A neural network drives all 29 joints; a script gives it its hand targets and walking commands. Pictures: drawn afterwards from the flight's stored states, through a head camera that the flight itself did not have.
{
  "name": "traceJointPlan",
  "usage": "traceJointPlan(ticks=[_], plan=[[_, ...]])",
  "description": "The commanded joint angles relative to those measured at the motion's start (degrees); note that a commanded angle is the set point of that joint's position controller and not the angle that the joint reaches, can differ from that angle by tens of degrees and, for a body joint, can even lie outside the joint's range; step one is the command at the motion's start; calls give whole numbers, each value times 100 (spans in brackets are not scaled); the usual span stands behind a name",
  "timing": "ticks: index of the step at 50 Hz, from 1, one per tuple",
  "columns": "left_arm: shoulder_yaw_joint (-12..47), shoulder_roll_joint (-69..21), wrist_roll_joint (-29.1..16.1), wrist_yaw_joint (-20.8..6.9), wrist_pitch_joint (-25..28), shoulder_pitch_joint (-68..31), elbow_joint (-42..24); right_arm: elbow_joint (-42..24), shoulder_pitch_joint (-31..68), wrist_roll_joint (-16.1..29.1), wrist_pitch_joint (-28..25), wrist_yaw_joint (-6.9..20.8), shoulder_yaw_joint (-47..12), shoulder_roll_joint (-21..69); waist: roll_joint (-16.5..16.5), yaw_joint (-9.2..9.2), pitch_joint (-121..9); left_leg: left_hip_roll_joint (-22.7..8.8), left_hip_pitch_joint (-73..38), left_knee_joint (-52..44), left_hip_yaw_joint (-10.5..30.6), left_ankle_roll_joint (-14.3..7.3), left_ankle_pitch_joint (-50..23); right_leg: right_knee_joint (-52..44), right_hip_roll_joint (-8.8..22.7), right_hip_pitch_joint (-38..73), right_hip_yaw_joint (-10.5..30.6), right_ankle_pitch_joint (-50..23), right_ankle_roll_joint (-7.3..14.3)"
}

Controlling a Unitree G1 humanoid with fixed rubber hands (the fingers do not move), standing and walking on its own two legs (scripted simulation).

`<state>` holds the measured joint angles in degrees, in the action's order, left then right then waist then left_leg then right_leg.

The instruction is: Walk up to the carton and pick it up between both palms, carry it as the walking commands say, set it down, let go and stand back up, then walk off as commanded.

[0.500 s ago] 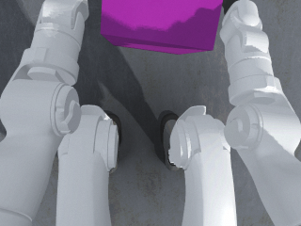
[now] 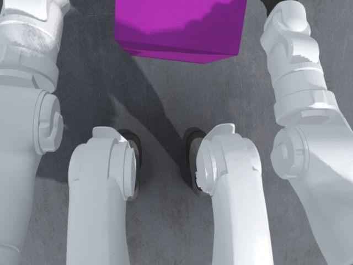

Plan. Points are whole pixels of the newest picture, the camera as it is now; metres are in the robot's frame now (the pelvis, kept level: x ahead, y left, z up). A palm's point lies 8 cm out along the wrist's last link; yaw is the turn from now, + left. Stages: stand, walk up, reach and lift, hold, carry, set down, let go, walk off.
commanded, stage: set down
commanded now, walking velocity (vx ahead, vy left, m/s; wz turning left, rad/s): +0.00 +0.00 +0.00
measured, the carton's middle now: (176, 1) +0.56 -0.01 -0.25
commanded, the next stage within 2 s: let go in 1.18 s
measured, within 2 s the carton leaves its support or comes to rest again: neither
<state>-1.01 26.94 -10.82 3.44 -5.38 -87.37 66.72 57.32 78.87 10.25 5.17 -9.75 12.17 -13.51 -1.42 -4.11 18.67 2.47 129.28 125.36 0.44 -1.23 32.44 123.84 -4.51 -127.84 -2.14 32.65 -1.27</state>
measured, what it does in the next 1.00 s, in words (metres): rises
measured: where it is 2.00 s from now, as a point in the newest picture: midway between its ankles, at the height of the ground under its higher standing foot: (165, 176)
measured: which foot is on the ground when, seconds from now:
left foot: down 0.00-1.00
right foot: down 0.00-1.00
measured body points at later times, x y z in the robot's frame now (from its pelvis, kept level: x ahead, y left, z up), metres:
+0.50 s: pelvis +0.02 +0.00 +0.12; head +0.35 +0.02 +0.42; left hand +0.59 +0.20 +0.01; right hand +0.55 -0.18 +0.01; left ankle +0.11 +0.11 -0.34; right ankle +0.12 -0.11 -0.34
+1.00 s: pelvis +0.04 +0.01 +0.26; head +0.35 +0.03 +0.58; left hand +0.59 +0.20 +0.16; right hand +0.55 -0.19 +0.16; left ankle +0.11 +0.11 -0.34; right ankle +0.12 -0.11 -0.34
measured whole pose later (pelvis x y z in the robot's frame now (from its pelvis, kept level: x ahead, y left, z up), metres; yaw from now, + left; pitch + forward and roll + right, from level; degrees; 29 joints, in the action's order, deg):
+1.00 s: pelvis +0.04 +0.01 +0.26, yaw +2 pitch +45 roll -2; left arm -13.2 20.9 1.9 -3.1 -11.0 -71.8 56.3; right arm 41.9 60.4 0.4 10.6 -5.2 22.5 -7.8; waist 1.0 -4.9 -2.4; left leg 3.5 94.1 68.8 2.5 -1.2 19.7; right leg 67.5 -3.0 -92.6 0.8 20.2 -1.0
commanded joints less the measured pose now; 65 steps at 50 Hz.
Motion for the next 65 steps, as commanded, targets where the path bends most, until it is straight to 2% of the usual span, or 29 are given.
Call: traceJointPlan(ticks=[1,5,14,25,38,52,56,61,65], plan=[[-195,734,65,36,7,-1695,-1005,-1046,1249,-20,4,-88,63,-781,845,-139,-8202,-31,-4553,-1078,19,99,-1921,-1136,71,3417,-205,-1940,-119],[-323,601,172,-28,-145,-1400,-1057,-1216,943,-112,174,-95,135,-612,835,-190,-7942,34,-4436,-1430,-19,85,-1771,-1488,43,3289,-231,-1775,-113],[-763,482,585,-272,-302,-943,-1071,-1445,521,-414,352,15,473,-331,772,-118,-7773,110,-4393,-2335,-22,52,-1879,-2352,-12,3330,-182,-1810,-143],[-953,420,862,-461,-511,-661,-1497,-1945,94,-628,526,114,692,-251,849,-188,-8280,163,-5338,-3426,-7,108,-2299,-3458,1,4047,-210,-2117,-182],[-1107,236,1104,-585,-568,-331,-1675,-2120,-350,-764,542,320,857,-185,945,-206,-8282,157,-6784,-4857,93,160,-2866,-4916,-8,4845,-200,-2530,-204],[-1351,-120,1383,-690,-393,159,-1667,-2194,-897,-1119,372,506,1151,67,790,-180,-7686,91,-8214,-6635,256,132,-3364,-6675,50,6022,-85,-3013,-223],[-1497,-346,1585,-732,-282,338,-1361,-1934,-988,-1378,255,558,1279,251,709,-213,-6998,50,-8003,-6930,295,165,-3277,-6980,102,5972,-79,-2980,-215],[-1707,-486,1918,-664,-217,663,-1351,-1873,-1343,-1680,160,622,1278,252,772,-243,-7174,54,-8143,-7058,281,293,-3580,-7090,87,6218,-123,-3254,-236],[-1742,-692,2073,-436,-212,1320,-1922,-2269,-1901,-1762,115,781,1132,47,855,-238,-8074,49,-9039,-7086,327,332,-4413,-7175,20,6769,-108,-3689,-188]])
